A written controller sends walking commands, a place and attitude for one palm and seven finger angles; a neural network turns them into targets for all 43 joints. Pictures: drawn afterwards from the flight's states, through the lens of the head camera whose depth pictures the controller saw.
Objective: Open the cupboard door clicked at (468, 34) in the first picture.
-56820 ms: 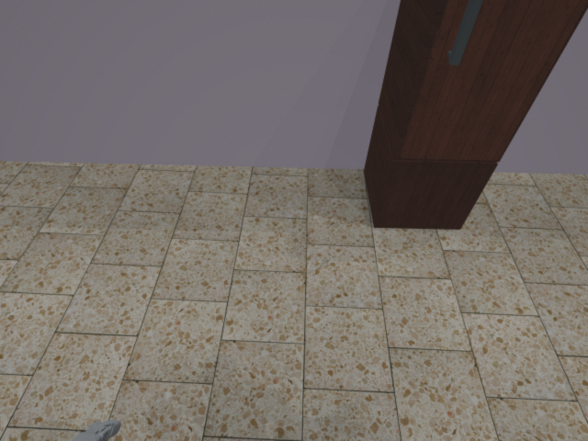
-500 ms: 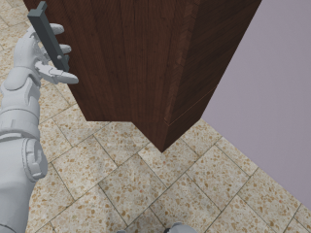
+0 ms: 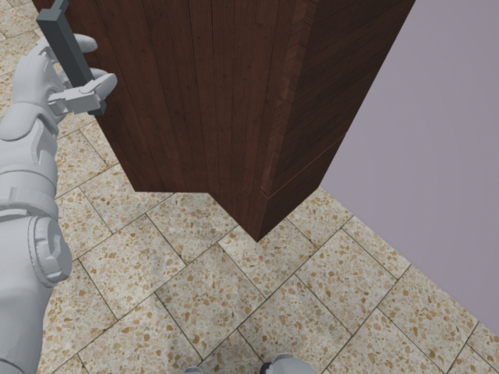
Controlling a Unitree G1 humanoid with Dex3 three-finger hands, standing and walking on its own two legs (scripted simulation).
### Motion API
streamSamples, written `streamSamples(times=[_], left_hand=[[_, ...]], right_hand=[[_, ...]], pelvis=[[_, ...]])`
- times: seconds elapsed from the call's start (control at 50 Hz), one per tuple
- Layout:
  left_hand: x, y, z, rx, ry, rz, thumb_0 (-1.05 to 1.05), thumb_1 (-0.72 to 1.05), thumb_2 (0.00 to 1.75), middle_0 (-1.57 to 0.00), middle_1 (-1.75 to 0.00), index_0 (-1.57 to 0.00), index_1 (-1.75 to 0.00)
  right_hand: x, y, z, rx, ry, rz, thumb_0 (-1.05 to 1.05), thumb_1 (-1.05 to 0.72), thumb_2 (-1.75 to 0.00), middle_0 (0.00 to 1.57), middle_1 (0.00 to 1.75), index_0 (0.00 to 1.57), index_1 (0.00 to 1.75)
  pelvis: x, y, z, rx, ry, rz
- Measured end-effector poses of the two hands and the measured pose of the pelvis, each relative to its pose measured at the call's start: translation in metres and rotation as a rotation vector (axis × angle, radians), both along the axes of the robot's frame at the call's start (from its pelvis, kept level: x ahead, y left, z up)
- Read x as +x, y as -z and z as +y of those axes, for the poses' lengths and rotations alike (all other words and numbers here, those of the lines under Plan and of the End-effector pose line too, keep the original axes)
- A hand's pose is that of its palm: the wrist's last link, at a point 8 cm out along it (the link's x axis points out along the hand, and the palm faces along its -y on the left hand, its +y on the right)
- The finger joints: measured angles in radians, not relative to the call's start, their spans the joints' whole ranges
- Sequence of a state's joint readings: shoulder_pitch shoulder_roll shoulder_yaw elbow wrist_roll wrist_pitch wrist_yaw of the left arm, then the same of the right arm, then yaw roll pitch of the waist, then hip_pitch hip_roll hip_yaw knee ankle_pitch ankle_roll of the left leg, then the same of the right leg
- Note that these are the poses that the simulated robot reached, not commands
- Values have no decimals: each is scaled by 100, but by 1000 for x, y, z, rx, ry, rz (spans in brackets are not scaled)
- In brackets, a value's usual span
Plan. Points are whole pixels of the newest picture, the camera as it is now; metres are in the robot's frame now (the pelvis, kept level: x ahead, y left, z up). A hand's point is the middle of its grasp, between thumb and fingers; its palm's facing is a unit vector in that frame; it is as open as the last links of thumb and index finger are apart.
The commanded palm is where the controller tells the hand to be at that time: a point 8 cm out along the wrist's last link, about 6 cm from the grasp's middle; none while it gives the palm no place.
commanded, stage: close the thumb around the handle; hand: left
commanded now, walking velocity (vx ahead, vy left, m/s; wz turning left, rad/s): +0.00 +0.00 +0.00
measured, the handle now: (80, 60) +0.57 +0.21 +0.14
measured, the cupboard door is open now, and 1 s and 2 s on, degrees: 48 74 98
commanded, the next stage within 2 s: pull the door open along its arc in 0.22 s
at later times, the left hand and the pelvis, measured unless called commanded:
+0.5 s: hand (88, 88) +0.52 +0.19 +0.14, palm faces -0.05 -1.00 +0.00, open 5.8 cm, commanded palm +0.48 +0.25 +0.14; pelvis +0.00 +0.00 +0.00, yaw -1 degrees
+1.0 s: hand (107, 166) +0.38 +0.15 +0.14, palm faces +0.07 -0.99 +0.07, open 6.5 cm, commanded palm +0.33 +0.23 +0.14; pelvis +0.01 +0.00 +0.02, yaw -2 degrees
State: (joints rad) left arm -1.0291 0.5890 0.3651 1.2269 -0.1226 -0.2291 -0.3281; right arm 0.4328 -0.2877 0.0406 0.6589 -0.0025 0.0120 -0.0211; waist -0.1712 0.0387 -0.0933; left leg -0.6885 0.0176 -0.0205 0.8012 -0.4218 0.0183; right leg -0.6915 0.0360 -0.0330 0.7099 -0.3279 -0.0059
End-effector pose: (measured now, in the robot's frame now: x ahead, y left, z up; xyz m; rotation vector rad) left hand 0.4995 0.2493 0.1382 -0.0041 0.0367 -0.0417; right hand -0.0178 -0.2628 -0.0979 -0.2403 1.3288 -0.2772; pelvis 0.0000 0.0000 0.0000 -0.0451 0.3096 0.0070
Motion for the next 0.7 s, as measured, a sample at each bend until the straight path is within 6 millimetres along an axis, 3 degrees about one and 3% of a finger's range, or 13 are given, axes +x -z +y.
streamSamples(times=[0.14,0.5,0.6,0.7], left_hand=[[2,0,1,9,12,3,1,70,82,-36,-133,-38,-133],[0,1,0,6,13,-1,1,71,79,-34,-135,-36,-135],[-12,2,0,6,20,-18,0,70,76,-34,-135,-35,-135],[-34,3,-1,4,37,-36,0,69,73,-34,-135,-34,-135]], right_hand=[[-5,-2,-1,-8,6,8,0,-90,-90,20,30,20,30],[-4,-3,2,-1,37,-19,0,-90,-90,20,30,20,30],[5,-3,3,15,49,-49,0,-90,-90,20,30,20,30],[27,-4,3,35,49,-118,0,-90,-90,20,30,20,30]], pelvis=[[-1,0,0,-1,-1,4],[2,-1,1,2,25,1],[7,-4,2,5,42,-17],[12,-8,2,10,53,-44]])
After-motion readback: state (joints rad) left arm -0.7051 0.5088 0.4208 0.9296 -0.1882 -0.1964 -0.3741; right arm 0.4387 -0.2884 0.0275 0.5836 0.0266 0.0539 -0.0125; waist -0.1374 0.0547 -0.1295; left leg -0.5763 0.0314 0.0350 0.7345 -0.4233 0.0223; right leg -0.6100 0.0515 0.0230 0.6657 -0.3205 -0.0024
